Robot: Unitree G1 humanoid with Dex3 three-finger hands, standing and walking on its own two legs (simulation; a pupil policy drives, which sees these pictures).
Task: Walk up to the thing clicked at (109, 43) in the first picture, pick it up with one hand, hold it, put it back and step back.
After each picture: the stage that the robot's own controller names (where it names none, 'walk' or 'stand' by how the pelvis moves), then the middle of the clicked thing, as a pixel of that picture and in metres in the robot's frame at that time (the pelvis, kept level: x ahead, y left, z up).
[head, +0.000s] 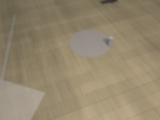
stand; (110, 41) +1.43 -0.33 -0.72
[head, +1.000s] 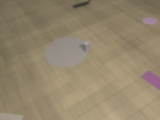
walk; (86, 46) +1.34 +0.05 -0.70
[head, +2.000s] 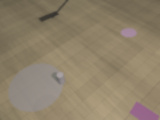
walk; (60, 78) +0.83 +0.27 -0.71
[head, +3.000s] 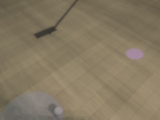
walk; (59, 113) +0.52 +0.19 -0.69
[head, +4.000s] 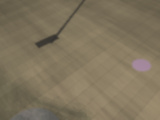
stand; out of the picture +0.37 +0.18 -0.71
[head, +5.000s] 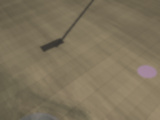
stand; out of the picture +0.34 +0.14 -0.72
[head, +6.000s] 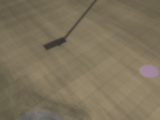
stand; out of the picture +0.37 +0.14 -0.72
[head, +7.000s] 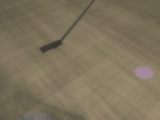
stand; out of the picture +0.37 +0.16 -0.73
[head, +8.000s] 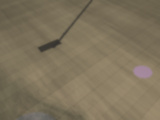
stand; out of the picture +0.36 +0.17 -0.73
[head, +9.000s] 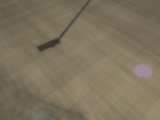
go down; out of the picture +0.35 +0.17 -0.73
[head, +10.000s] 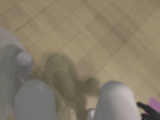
go down; (25, 62) +0.43 +0.23 -0.33
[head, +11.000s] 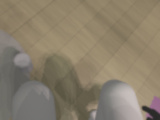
approach; (24, 63) +0.42 +0.24 -0.31
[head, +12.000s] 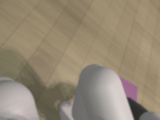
close in; out of the picture +0.41 +0.28 -0.22
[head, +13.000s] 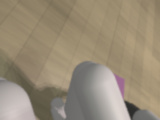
close; out of the picture +0.41 +0.29 -0.22
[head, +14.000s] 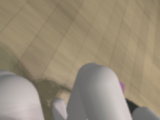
lift; out of the picture +0.37 +0.27 -0.23
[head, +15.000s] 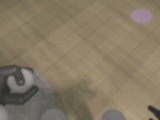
lift; (25, 87) +0.32 +0.20 -0.01
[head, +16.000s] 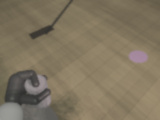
hold; (39, 92) +0.32 +0.16 +0.00
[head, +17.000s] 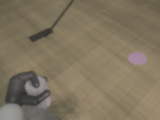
hold; (39, 93) +0.32 +0.17 -0.01
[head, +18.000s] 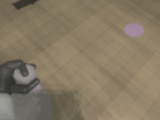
crouch; (28, 81) +0.37 +0.19 -0.05
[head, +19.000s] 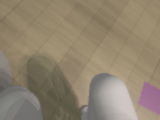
lower; out of the picture +0.47 +0.27 -0.11
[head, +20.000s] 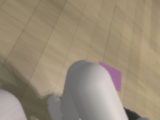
lower; out of the picture +0.43 +0.31 -0.22
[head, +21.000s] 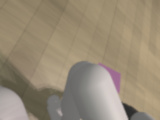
lower; out of the picture +0.42 +0.31 -0.23
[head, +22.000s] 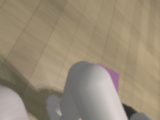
lower; out of the picture +0.42 +0.31 -0.23
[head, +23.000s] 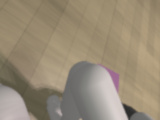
lower; out of the picture +0.42 +0.31 -0.23
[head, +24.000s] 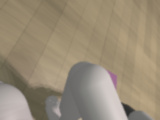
open; out of the picture +0.41 +0.29 -0.23
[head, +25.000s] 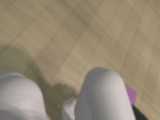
stand; out of the picture +0.43 +0.27 -0.24
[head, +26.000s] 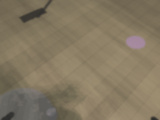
stand; (52, 113) +0.40 +0.18 -0.60
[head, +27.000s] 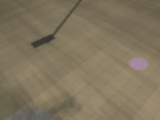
stand; out of the picture +0.39 +0.18 -0.67
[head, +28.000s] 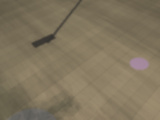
stand; out of the picture +0.39 +0.17 -0.67
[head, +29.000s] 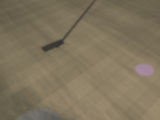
stand; out of the picture +0.42 +0.16 -0.72
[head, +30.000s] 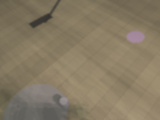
walk; (64, 103) +0.51 +0.17 -0.69
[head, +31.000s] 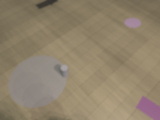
walk; (64, 71) +0.78 +0.15 -0.69
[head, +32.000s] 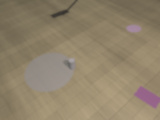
stand; (72, 63) +1.07 +0.18 -0.71
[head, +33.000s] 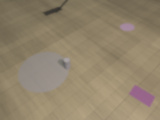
stand; (67, 63) +1.04 +0.16 -0.72
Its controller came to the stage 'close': yes
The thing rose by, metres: 0.71
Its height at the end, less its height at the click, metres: +0.00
